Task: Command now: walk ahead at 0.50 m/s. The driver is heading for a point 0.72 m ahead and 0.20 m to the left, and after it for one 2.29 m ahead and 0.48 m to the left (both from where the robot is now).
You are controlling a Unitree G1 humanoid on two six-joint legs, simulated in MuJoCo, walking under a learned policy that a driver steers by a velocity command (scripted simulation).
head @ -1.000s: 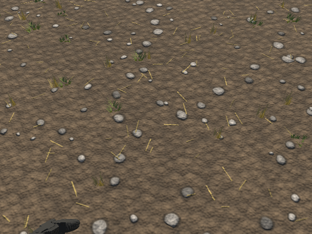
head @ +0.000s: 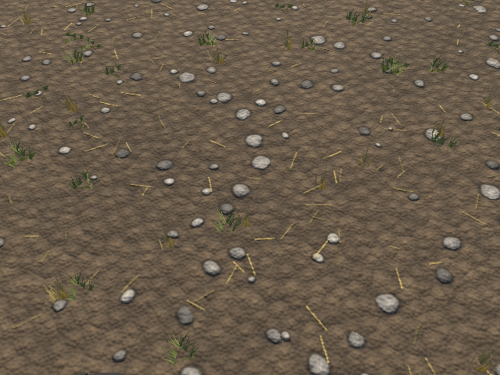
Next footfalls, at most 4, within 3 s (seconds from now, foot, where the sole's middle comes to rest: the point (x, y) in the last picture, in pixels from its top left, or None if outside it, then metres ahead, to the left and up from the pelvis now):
0.08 right None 0.23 -0.13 -0.77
0.48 left None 0.29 0.11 -0.77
1.40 right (275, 307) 0.66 -0.10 -0.77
1.90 left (157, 279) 0.77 0.24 -0.77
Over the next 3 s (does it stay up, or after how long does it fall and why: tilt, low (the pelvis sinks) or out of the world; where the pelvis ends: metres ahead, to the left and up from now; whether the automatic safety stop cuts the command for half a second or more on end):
stays up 0.80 0.07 -0.01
